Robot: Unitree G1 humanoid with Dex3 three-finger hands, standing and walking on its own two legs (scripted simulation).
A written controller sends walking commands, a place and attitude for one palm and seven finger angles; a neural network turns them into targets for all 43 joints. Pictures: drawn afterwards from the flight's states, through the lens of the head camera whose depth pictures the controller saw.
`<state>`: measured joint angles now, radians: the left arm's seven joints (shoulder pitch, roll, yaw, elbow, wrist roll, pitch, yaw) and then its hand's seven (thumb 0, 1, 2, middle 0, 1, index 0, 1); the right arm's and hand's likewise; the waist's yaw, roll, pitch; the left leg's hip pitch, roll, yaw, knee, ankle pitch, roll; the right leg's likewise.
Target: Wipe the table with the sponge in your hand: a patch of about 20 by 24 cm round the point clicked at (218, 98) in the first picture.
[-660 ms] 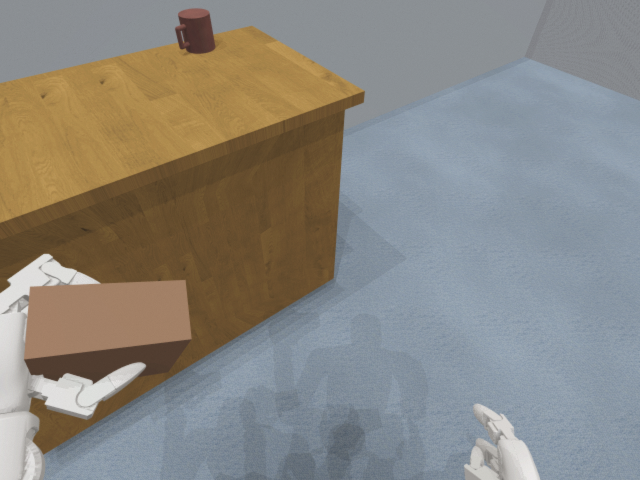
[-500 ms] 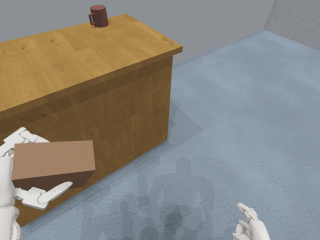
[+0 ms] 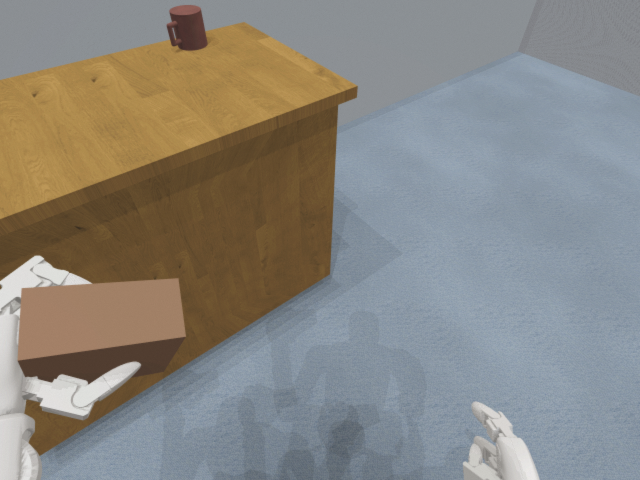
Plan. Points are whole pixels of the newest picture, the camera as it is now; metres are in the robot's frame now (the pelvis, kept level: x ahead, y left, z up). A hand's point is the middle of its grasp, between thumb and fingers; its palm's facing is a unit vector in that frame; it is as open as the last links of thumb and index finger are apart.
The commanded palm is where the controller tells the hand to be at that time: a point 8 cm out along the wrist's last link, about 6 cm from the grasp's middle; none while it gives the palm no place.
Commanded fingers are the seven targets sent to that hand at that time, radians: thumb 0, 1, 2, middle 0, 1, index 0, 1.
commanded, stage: walk to a spot facing it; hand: left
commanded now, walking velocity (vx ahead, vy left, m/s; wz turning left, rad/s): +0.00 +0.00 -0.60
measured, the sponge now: (128, 334) +0.22 +0.22 +0.13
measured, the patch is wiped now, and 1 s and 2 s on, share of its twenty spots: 0.00 0.00 0.00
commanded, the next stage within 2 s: turn to face it in 1.20 s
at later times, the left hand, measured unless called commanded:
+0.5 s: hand (222, 274) +0.29 +0.14 +0.15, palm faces +0.28 -0.86 -0.42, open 9.9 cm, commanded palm +0.24 +0.19 +0.17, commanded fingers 0.00 0.10 1.30 -1.20 -1.60 -1.20 -1.60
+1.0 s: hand (321, 175) +0.44 +0.05 +0.17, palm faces -0.02 -0.92 -0.40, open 9.9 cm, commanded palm +0.42 +0.11 +0.17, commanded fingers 0.00 0.10 1.30 -1.20 -1.60 -1.20 -1.60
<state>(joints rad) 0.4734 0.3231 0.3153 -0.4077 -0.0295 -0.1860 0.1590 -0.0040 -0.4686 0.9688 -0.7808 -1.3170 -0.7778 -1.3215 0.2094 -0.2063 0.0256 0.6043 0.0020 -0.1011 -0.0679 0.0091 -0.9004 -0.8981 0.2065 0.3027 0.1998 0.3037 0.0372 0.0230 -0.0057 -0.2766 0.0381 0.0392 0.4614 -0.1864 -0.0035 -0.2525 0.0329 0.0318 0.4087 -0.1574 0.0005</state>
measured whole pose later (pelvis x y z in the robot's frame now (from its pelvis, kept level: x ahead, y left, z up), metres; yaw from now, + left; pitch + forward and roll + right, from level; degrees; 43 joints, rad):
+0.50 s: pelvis +0.03 -0.05 -0.04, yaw -11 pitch -1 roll +1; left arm 0.41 0.33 0.35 -0.41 -0.03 -0.22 0.15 0.00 -0.47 0.97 -0.78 -1.32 -0.78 -1.32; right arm 0.27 -0.22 0.01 0.62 0.00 -0.11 -0.05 0.01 -0.90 -0.90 0.21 0.30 0.20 0.30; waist 0.02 0.05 0.03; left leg -0.40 0.14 0.08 1.01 -0.49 -0.04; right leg -0.40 0.06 -0.04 0.80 -0.37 -0.09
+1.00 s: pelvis +0.15 -0.07 -0.01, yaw -27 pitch +4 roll +0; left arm 0.49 0.37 0.35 -0.51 -0.03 -0.25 0.14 0.00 -0.47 0.98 -0.78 -1.32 -0.78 -1.32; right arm 0.22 -0.24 -0.01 0.57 0.01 -0.05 -0.02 0.01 -0.90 -0.90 0.20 0.30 0.20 0.30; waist 0.02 -0.03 -0.03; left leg -0.43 0.05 0.07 0.64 -0.23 -0.02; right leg -0.16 0.16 0.24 0.47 -0.34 -0.09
